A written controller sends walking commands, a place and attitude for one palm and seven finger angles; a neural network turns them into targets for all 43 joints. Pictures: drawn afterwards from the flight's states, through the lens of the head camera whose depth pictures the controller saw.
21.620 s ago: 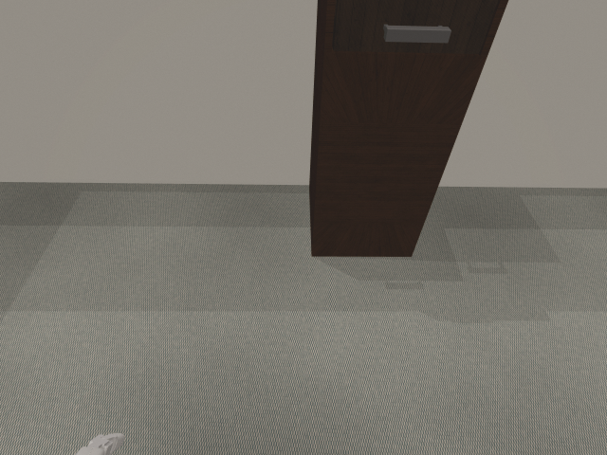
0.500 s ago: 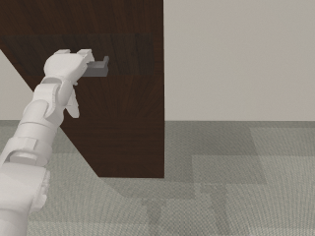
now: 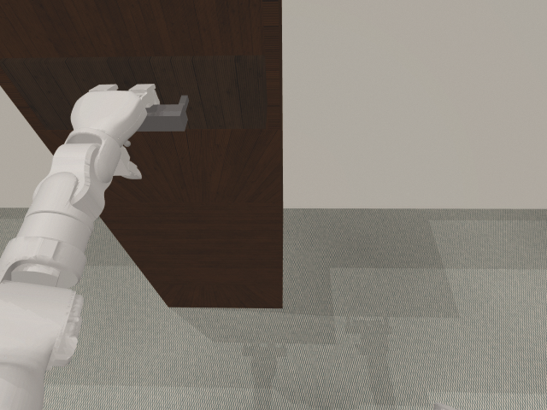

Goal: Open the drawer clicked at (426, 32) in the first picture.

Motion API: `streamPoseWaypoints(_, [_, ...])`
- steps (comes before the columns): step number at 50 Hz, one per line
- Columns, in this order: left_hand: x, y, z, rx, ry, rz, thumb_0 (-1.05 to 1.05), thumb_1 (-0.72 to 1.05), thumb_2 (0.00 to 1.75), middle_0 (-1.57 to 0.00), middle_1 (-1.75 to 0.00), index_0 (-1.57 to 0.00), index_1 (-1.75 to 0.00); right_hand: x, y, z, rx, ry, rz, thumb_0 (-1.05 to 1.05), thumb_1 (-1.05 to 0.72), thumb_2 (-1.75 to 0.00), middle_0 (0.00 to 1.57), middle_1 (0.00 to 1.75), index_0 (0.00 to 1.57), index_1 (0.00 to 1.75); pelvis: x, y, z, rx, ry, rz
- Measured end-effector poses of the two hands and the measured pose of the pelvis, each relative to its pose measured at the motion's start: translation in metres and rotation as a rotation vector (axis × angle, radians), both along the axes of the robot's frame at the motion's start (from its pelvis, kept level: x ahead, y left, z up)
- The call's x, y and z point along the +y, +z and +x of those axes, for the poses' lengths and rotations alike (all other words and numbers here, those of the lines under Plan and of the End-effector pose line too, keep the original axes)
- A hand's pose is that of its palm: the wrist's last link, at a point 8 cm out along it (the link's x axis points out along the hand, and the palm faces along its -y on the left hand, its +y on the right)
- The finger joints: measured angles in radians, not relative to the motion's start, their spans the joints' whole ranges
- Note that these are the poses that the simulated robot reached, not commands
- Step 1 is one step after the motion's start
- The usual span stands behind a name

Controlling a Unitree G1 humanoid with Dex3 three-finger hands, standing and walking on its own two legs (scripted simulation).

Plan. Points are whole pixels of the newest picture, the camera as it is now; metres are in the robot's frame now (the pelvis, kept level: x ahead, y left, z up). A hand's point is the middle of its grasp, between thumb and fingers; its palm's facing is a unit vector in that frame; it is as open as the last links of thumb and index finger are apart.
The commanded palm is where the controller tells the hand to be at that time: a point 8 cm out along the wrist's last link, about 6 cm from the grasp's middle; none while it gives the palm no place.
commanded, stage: close the thumb around the handle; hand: left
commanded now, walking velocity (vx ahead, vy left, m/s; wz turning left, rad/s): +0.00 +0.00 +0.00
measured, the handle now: (137, 109) +0.52 +0.22 +0.16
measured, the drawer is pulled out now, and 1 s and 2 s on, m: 0.00 0.06 0.17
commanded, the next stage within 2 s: pull the drawer open in 0.38 s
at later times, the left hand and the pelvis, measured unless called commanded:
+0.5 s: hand (127, 140) +0.47 +0.23 +0.14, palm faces +0.01 -0.01 -1.00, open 6.1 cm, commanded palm +0.44 +0.24 +0.20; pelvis +0.01 +0.01 +0.00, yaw +0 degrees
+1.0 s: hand (117, 167) +0.42 +0.23 +0.14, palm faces +0.06 -0.04 -1.00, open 6.0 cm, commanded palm +0.38 +0.23 +0.20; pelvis +0.02 +0.01 +0.00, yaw +0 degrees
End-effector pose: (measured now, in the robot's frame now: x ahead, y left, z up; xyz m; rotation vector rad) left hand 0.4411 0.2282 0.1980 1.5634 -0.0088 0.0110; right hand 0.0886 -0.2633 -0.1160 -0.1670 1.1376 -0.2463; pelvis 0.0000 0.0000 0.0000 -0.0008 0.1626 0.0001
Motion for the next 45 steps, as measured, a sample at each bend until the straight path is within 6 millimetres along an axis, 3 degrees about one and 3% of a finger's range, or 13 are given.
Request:
streamPoseWaypoints(13, [0.003, -0.002, 0.011, 0.010, 0.001, 0.005, 0.00, 0.63, 0.78, -0.38, -1.32, -0.39, -1.32, 0.013, -0.003, -0.006, 0.025, 0.005, 0.007, 0.01, -0.90, -0.90, 0.20, 0.30, 0.20, 0.30, 0.008, -0.001, 0.001, 0.012, 0.005, -0.004])
streamPoseWaypoints(23, [0.004, -0.003, 0.011, 0.002, -0.007, -0.004, 0.01, 0.64, 0.79, -0.36, -1.35, -0.37, -1.34, 0.018, -0.005, -0.011, 0.051, -0.006, 0.013, 0.01, -0.90, -0.90, 0.20, 0.30, 0.20, 0.30, 0.014, -0.002, 0.005, 0.014, 0.003, -0.008])
streamPoseWaypoints(32, [0.004, -0.004, 0.007, -0.009, -0.010, -0.012, 0.01, 0.65, 0.80, -0.33, -1.35, -0.36, -1.35, 0.020, -0.002, -0.002, 0.023, -0.012, 0.028, 0.01, -0.90, -0.90, 0.20, 0.30, 0.20, 0.30, 0.016, 0.000, 0.009, 0.010, -0.011, -0.009])
streamPoseWaypoints(38, [0.005, -0.005, -0.008, -0.029, -0.016, -0.025, 0.02, 0.66, 0.80, -0.30, -1.35, -0.35, -1.35, 0.023, 0.000, 0.016, -0.011, 0.005, 0.051, 0.01, -0.91, -0.90, 0.20, 0.30, 0.20, 0.30, 0.017, 0.001, 0.015, -0.001, -0.016, -0.010])
streamPoseWaypoints(45, [0.005, -0.006, -0.032, -0.043, -0.018, -0.030, 0.02, 0.66, 0.81, -0.31, -1.35, -0.37, -1.35, 0.029, 0.006, 0.054, -0.075, 0.069, 0.068, 0.01, -0.91, -0.90, 0.20, 0.30, 0.20, 0.30, 0.016, 0.002, 0.018, -0.022, -0.003, -0.010])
